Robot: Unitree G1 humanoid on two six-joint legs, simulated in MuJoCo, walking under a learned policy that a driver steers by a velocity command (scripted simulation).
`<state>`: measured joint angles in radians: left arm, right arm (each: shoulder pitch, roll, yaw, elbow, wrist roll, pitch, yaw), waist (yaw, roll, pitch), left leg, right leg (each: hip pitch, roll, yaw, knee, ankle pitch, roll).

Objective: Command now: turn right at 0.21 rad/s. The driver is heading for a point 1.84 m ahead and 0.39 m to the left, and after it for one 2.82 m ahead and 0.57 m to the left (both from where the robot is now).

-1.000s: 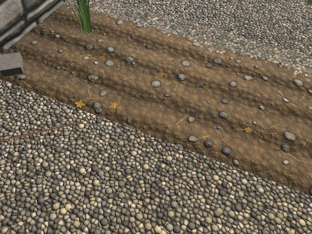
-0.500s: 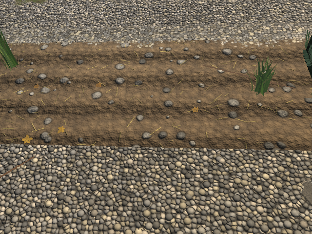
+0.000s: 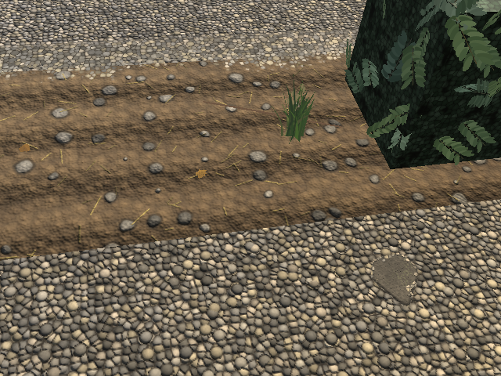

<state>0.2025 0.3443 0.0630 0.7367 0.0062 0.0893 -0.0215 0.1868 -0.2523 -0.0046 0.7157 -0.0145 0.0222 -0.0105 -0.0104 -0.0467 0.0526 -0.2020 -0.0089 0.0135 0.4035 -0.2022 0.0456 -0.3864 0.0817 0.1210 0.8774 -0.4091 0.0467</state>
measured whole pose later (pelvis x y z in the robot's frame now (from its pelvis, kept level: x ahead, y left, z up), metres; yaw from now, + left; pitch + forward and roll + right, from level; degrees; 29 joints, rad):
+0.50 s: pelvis +0.00 -0.02 +0.00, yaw -1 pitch -1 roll +0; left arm 0.13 0.26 -0.02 0.94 0.01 0.02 0.02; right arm 0.21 -0.26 0.00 0.90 -0.01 0.02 0.00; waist -0.02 0.00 0.02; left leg -0.16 0.00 0.02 0.38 -0.20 0.01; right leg -0.13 0.05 0.06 0.38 -0.22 -0.03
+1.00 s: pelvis +0.00 -0.01 +0.00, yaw -1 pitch -1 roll +0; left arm 0.18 0.23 -0.03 1.13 0.00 0.02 0.03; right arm 0.21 -0.22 0.02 1.06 -0.01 0.01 -0.02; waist -0.01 0.00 0.02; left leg -0.16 -0.01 0.01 0.37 -0.19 0.02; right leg -0.12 0.05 0.06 0.35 -0.21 -0.02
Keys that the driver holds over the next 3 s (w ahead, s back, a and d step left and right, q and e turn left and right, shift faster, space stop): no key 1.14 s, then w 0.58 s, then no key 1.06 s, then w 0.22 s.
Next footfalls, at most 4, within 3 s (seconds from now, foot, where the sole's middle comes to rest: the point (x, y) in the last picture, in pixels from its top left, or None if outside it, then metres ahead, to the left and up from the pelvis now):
0.12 right None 0.03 -0.12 -0.78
1.92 left None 0.49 0.12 -0.93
2.32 right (266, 371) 0.54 -0.08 -0.93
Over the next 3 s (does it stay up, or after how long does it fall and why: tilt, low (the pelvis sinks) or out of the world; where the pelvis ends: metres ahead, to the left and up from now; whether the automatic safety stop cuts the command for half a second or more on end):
stays up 0.51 0.02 -0.16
